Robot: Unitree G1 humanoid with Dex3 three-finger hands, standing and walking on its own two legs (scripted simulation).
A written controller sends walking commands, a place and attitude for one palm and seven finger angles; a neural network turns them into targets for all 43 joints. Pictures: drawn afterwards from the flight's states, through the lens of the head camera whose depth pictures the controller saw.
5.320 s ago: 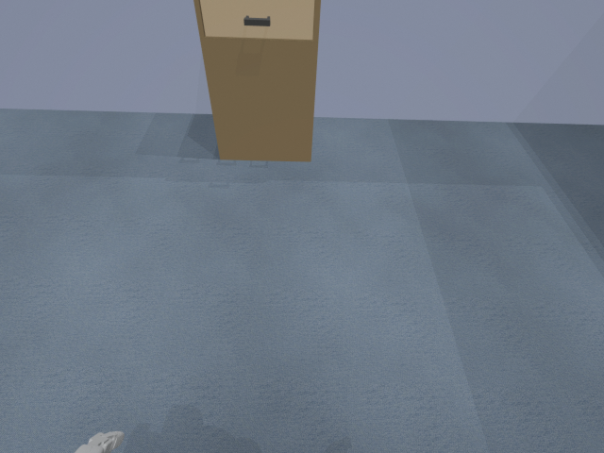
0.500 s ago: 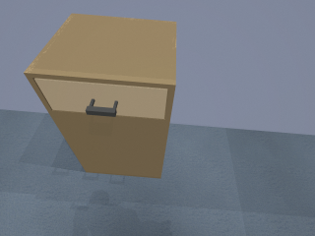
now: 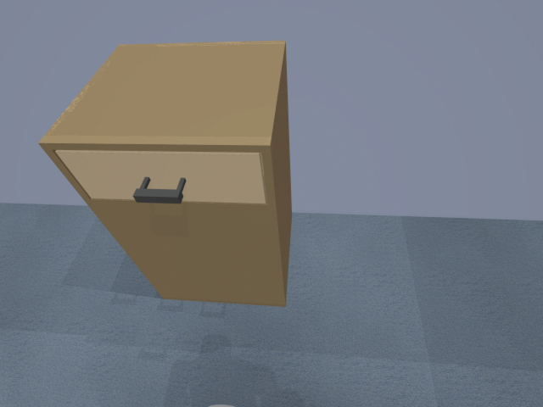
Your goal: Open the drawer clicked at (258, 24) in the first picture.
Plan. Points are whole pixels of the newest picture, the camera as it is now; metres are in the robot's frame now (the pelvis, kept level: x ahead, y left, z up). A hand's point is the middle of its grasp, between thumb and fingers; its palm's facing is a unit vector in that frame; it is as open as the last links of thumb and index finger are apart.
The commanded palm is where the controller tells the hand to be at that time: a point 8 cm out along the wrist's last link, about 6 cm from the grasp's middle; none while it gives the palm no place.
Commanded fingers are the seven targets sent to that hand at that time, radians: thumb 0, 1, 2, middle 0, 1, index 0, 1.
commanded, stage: come to a stop and stand still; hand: left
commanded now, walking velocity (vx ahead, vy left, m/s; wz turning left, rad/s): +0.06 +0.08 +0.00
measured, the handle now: (161, 188) +0.54 +0.30 -0.06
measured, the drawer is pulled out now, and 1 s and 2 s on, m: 0.00 0.00 0.00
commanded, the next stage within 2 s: look again from close up in 1.08 s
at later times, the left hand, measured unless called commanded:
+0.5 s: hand out of the picture +0.01 +0.23 -0.19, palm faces +0.04 -0.98 -0.18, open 7.4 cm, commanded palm none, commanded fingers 0.00 0.90 0.90 -0.20 -0.30 -0.20 -0.30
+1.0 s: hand out of the picture +0.04 +0.23 -0.19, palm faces +0.02 -0.98 -0.19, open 7.3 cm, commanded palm none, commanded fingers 0.00 0.90 0.90 -0.20 -0.30 -0.20 -0.30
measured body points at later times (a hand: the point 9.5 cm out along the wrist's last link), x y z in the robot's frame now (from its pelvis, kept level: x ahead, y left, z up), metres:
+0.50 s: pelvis +0.01 +0.06 -0.01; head +0.02 +0.07 +0.44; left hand +0.00 +0.29 -0.17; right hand +0.03 -0.17 -0.16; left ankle -0.05 +0.18 -0.75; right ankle +0.03 -0.08 -0.75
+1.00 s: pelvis +0.03 +0.05 -0.01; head +0.05 +0.06 +0.44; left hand +0.04 +0.28 -0.17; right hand +0.00 -0.16 -0.17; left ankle -0.05 +0.18 -0.75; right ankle +0.03 -0.08 -0.75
